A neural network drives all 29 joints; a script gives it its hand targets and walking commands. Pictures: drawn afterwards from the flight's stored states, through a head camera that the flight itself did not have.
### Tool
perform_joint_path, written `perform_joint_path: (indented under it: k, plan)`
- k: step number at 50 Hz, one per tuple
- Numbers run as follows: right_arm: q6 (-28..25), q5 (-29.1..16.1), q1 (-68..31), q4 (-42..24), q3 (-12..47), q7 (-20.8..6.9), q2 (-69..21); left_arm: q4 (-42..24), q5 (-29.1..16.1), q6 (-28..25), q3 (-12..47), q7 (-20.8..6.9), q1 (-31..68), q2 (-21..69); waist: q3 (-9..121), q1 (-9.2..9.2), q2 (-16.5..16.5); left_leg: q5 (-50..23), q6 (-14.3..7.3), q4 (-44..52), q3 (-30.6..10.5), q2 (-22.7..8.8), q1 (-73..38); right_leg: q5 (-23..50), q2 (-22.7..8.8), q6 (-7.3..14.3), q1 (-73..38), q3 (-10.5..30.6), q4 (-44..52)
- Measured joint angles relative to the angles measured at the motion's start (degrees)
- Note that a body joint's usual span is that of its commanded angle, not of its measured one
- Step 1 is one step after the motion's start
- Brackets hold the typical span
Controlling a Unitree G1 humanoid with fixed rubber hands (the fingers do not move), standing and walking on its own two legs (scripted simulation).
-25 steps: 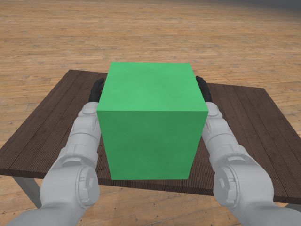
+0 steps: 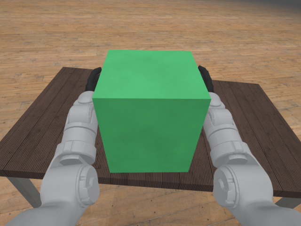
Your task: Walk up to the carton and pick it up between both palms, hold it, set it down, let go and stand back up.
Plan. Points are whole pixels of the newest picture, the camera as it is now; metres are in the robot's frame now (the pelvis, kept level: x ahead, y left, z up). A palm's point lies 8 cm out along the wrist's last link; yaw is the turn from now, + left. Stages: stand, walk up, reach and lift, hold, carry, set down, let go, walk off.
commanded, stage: reach and lift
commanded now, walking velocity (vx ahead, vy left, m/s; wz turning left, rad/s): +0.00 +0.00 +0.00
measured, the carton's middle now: (149, 112) +0.37 +0.01 +0.16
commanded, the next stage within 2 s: hold in 1.12 s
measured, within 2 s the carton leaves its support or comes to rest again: neither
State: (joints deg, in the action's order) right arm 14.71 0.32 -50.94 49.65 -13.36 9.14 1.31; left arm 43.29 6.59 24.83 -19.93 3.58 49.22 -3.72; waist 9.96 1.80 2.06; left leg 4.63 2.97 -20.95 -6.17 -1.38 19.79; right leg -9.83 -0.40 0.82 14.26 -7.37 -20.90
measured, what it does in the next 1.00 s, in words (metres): stands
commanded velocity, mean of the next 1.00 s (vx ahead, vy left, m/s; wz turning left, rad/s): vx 0.00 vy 0.00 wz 0.00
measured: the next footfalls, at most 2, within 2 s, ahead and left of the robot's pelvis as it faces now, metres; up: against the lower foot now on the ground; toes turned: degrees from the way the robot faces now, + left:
none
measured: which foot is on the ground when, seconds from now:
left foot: down 0.00-1.00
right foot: down 0.00-1.00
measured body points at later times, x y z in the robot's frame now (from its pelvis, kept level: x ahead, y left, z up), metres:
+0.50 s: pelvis +0.00 +0.00 +0.00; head -0.04 +0.03 +0.45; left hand +0.42 +0.17 +0.19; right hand +0.42 -0.14 +0.21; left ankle +0.07 +0.14 -0.74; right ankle +0.01 -0.11 -0.74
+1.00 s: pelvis +0.00 +0.00 +0.00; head -0.05 +0.03 +0.45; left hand +0.41 +0.17 +0.21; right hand +0.41 -0.13 +0.23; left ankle +0.07 +0.14 -0.74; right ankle +0.01 -0.11 -0.74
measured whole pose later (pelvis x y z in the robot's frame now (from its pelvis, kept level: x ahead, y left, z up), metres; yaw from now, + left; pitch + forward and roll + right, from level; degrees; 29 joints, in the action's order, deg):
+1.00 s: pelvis +0.00 +0.00 +0.00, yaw +0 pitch +2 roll -1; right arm 23.8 -6.5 -51.0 39.7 -10.2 11.4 1.8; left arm 28.3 6.7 36.8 -18.0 3.3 47.0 -4.0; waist 9.8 2.1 2.1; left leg 4.8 3.0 -20.9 -6.2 -1.4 18.6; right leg -10.0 -0.4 0.8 13.1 -7.4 -20.9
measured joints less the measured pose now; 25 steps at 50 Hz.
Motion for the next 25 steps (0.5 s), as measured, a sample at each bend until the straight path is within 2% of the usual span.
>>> perform_joint_path:
  k: [25]
  plan:
    - [3.49, -2.01, 0.00, -4.00, 0.26, 0.51, 0.00, -4.89, 0.06, 4.42, 0.87, -0.04, 0.00, -0.11, -0.29, 0.31, 0.00, 0.11, 0.00, 0.00, 0.00, 0.00, -0.51, -0.14, 0.00, 0.00, -0.52, 0.00, 0.01]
